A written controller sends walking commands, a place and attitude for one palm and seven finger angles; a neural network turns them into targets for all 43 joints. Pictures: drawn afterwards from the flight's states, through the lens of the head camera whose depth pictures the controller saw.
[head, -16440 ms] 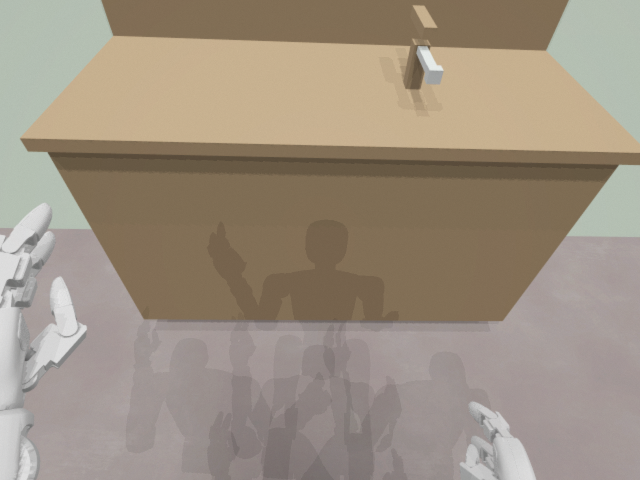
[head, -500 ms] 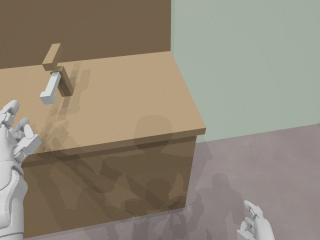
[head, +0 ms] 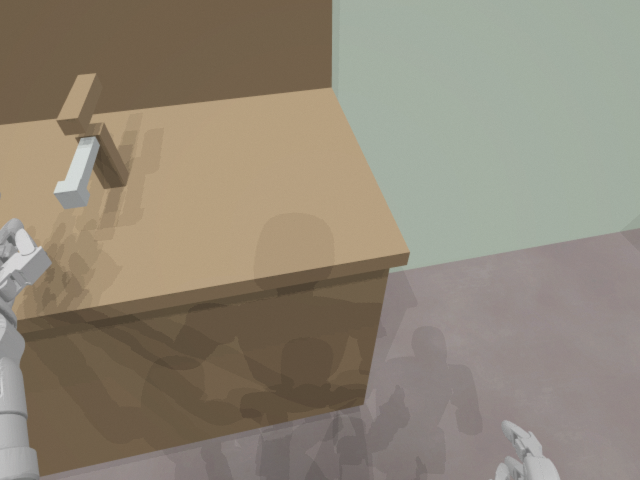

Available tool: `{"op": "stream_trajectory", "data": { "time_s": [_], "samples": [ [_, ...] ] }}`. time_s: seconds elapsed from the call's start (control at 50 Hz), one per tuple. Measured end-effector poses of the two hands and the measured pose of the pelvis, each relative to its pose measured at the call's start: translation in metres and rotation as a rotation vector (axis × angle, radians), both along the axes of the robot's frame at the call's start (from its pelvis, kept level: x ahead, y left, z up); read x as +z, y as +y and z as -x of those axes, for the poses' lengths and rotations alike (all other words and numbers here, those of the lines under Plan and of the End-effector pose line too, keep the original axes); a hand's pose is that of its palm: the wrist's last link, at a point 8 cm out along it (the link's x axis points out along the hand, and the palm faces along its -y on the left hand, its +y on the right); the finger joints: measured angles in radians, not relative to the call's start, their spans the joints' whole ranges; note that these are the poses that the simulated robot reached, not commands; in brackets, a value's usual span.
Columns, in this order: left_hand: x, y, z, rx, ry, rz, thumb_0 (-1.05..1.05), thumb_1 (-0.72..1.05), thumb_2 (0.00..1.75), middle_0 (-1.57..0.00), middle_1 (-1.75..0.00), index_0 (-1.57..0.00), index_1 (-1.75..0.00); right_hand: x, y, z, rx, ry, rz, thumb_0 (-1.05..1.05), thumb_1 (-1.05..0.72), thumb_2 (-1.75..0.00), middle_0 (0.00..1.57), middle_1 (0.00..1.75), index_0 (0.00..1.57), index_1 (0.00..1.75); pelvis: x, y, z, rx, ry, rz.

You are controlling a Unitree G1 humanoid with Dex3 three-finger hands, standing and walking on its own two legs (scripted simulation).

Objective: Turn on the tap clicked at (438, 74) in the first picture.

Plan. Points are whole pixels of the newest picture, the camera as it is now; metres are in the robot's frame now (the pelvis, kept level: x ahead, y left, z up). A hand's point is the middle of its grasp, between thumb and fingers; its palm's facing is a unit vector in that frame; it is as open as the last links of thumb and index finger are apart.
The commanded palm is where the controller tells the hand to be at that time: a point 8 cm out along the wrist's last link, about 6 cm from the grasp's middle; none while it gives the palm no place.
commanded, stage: reach beside the lever's end, fingers flat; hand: left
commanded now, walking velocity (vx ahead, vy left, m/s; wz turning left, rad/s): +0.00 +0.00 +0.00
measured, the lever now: (72, 193) +0.40 +0.38 +0.14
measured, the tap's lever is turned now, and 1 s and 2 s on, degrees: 0 0 1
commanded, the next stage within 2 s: push the lever round in 0.92 s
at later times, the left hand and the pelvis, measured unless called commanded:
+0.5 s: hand (40, 226) +0.36 +0.40 +0.13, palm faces +0.55 -0.83 -0.08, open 7.8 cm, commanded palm +0.30 +0.43 +0.13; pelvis +0.00 +0.01 -0.01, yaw -1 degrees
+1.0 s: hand (39, 228) +0.35 +0.39 +0.13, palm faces +0.52 -0.85 -0.05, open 7.8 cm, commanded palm +0.30 +0.43 +0.13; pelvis +0.00 +0.02 -0.01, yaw +0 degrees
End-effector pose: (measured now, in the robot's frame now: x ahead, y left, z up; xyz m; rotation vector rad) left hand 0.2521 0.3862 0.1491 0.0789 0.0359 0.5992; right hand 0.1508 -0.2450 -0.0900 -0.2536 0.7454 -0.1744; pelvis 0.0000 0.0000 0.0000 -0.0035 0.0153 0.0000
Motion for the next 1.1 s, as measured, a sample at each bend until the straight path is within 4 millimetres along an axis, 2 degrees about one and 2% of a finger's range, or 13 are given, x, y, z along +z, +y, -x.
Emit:
{"op": "stream_trajectory", "data": {
  "time_s": [0.22, 0.44, 0.58, 0.66, 0.78, 0.88, 0.98, 1.1],
  "samples": [
    [-0.009, 0.024, -0.035, 0.0, 0.04, 0.033, 0.02, 0.9, 0.9, -0.17, -0.17, -0.16, -0.17, -0.008, -0.007, 0.032, -0.051, 0.085, 0.013, 0.01, -0.9, -0.9, 0.2, 0.3, 0.2, 0.3, -0.002, 0.003, 0.0, -0.008, 0.05, 0.007],
    [-0.016, 0.046, -0.054, -0.01, 0.026, 0.027, 0.02, 0.9, 0.9, -0.16, -0.15, -0.15, -0.15, -0.016, -0.014, 0.079, -0.109, 0.231, 0.043, 0.01, -0.9, -0.9, 0.2, 0.3, 0.2, 0.3, -0.006, 0.01, 0.0, -0.017, 0.091, 0.016],
    [-0.018, 0.049, -0.063, -0.036, 0.009, 0.009, 0.02, 0.9, 0.9, -0.16, -0.15, -0.15, -0.15, -0.018, -0.012, 0.093, -0.127, 0.271, 0.048, 0.01, -0.9, -0.9, 0.2, 0.3, 0.2, 0.3, -0.007, 0.015, 0.0, -0.024, 0.106, 0.02],
    [-0.019, 0.046, -0.063, -0.056, -0.014, 0.017, 0.02, 0.9, 0.9, -0.16, -0.15, -0.15, -0.15, -0.017, -0.007, 0.09, -0.132, 0.258, 0.038, 0.01, -0.9, -0.9, 0.2, 0.3, 0.2, 0.3, -0.007, 0.018, -0.001, -0.028, 0.106, 0.021],
    [-0.027, 0.052, -0.055, -0.024, 0.015, 0.05, 0.02, 0.9, 0.9, -0.16, -0.15, -0.15, -0.15, -0.014, 0.002, 0.074, -0.112, 0.208, 0.025, 0.01, -0.9, -0.9, 0.2, 0.3, 0.2, 0.3, -0.007, 0.021, -0.002, -0.026, 0.101, 0.022],
    [-0.019, 0.052, -0.047, -0.013, -0.006, -0.001, 0.02, 0.9, 0.9, -0.16, -0.15, -0.15, -0.15, -0.012, 0.009, 0.056, -0.07, 0.172, 0.025, 0.01, -0.9, -0.9, 0.2, 0.3, 0.2, 0.3, -0.007, 0.022, -0.001, -0.016, 0.092, 0.026],
    [-0.013, 0.044, -0.049, -0.048, -0.038, 0.011, 0.02, 0.9, 0.9, -0.15, -0.15, -0.15, -0.15, -0.012, 0.013, 0.041, -0.047, 0.145, 0.019, 0.01, -0.9, -0.9, 0.2, 0.3, 0.2, 0.3, -0.007, 0.021, 0.0, -0.006, 0.087, 0.026],
    [-0.019, 0.037, -0.054, -0.047, 0.029, 0.046, 0.02, 0.9, 0.9, -0.16, -0.15, -0.15, -0.15, -0.009, 0.013, 0.032, -0.041, 0.112, 0.007, 0.01, -0.9, -0.9, 0.2, 0.3, 0.2, 0.3, -0.006, 0.018, 0.0, -0.006, 0.089, 0.021]
  ]
}}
